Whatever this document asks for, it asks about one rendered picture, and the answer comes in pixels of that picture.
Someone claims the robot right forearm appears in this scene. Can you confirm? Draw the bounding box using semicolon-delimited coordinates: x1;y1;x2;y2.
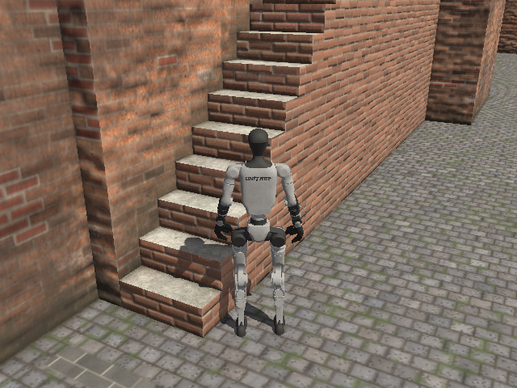
288;194;302;228

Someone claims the robot left thigh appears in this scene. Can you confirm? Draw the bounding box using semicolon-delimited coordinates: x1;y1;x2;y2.
231;226;248;288

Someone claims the robot right foot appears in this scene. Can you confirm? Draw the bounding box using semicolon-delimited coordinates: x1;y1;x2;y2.
274;315;285;335

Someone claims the left robot upper arm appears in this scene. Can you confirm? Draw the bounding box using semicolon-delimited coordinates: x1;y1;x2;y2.
221;163;242;207

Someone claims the left robot hand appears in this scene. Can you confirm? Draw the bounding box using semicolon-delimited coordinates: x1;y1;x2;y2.
214;223;233;241

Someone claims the right robot upper arm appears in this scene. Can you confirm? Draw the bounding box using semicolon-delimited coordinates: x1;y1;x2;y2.
275;163;296;207

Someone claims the robot left forearm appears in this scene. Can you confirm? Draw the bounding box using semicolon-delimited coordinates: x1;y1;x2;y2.
216;194;229;226

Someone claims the right robot hand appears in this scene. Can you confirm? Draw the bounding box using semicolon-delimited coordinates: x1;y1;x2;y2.
285;225;304;243

